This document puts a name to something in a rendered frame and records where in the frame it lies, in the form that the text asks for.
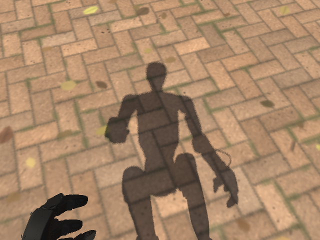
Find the robot left hand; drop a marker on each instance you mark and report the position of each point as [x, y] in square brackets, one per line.
[42, 224]

